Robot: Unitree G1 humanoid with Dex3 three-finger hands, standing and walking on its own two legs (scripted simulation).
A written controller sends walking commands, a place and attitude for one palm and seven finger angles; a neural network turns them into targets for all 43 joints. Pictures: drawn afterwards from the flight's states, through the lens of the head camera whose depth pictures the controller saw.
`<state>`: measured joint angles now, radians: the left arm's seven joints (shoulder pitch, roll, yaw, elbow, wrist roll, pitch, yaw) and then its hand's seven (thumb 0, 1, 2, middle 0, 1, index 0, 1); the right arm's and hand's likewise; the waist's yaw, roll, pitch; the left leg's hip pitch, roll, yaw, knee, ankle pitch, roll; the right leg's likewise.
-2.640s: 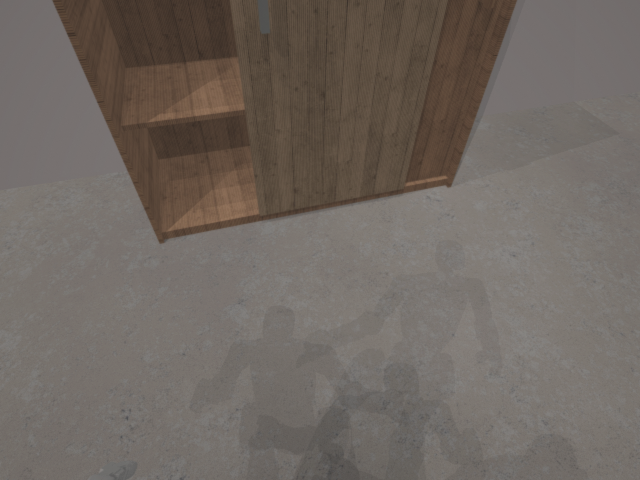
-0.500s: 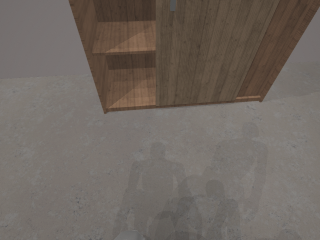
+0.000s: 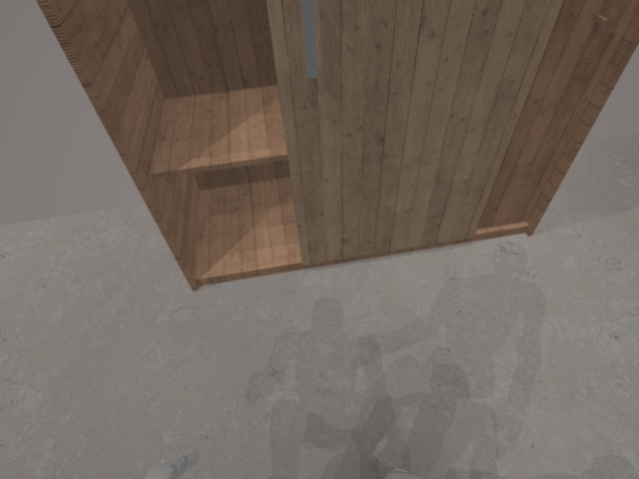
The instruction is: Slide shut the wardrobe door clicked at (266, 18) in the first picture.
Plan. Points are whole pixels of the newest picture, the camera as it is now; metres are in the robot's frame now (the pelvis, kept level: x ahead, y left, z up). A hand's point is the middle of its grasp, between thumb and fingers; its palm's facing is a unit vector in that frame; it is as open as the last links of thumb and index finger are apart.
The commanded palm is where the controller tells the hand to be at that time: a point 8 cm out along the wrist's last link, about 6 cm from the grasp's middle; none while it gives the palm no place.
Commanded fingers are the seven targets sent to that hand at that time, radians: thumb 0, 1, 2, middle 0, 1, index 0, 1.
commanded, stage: walk to a spot facing it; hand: right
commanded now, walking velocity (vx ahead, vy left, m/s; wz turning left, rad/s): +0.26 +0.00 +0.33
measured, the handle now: (307, 17) +0.94 +0.03 +0.18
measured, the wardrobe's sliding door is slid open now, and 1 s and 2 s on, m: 0.41 0.41 0.41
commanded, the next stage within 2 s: turn to face it in 0.06 s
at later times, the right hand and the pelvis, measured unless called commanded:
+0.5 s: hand (432, 384) +0.29 -0.16 -0.16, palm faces -0.20 +0.96 -0.18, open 7.4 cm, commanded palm none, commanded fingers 0.00 -0.90 -0.90 0.20 0.30 0.20 0.30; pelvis +0.18 +0.00 +0.01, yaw +9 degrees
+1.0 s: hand (424, 356) +0.35 -0.16 -0.18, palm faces -0.15 +0.98 -0.13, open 7.3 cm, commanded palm none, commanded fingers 0.00 -0.90 -0.90 0.20 0.30 0.20 0.30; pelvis +0.35 +0.01 +0.01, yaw +11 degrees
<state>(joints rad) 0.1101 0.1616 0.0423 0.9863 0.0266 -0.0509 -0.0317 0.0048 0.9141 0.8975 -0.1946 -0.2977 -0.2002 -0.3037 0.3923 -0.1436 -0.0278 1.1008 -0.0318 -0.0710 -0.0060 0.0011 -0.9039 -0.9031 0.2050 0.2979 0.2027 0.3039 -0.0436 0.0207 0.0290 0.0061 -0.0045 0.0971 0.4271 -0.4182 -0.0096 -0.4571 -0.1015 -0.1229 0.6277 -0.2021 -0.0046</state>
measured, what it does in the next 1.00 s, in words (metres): walks ahead: right foot, then left foot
